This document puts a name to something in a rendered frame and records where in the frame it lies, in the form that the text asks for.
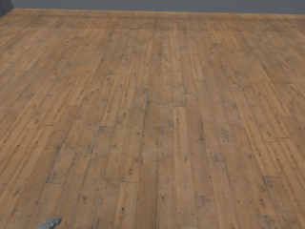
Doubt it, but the robot left hand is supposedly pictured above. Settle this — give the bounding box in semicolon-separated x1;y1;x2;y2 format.
36;217;62;229

